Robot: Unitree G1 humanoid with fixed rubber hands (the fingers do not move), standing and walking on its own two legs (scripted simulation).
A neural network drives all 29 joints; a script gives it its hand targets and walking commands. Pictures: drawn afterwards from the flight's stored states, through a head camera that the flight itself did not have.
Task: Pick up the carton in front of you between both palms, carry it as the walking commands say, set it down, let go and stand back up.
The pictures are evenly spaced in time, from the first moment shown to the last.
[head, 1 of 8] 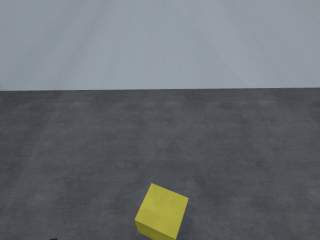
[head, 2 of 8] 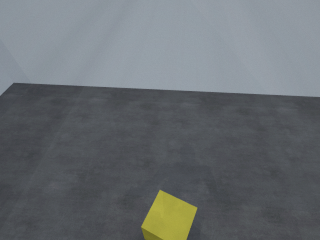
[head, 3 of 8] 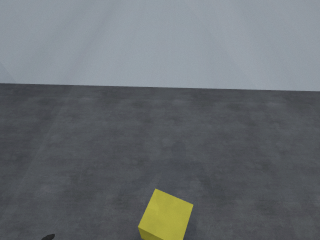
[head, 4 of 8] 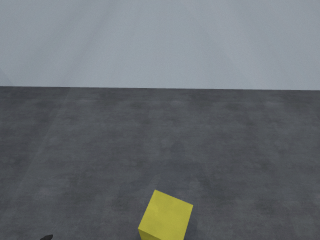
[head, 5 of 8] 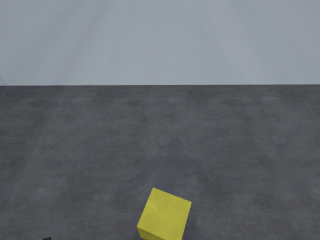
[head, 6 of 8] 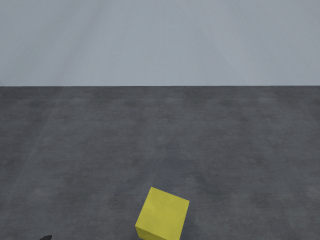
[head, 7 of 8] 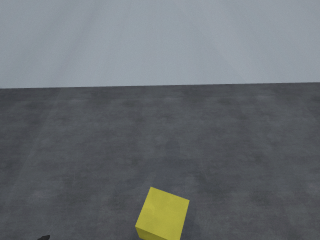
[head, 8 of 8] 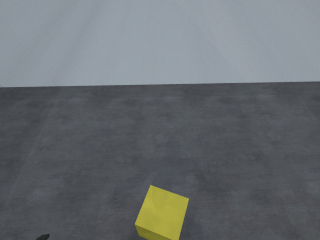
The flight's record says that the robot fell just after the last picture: no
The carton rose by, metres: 0.01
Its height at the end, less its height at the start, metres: +0.00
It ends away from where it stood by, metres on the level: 0.04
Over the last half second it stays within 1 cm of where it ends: yes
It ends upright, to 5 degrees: yes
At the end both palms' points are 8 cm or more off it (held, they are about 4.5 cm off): yes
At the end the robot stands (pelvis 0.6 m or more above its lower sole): yes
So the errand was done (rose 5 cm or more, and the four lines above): no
